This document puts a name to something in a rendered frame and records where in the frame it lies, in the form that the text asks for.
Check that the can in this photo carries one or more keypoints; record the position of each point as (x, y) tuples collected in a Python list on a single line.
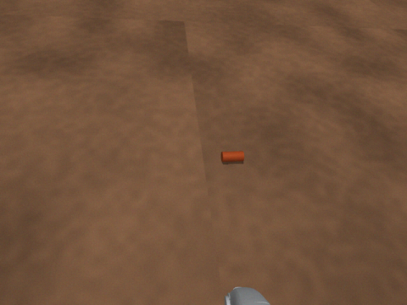
[(232, 156)]

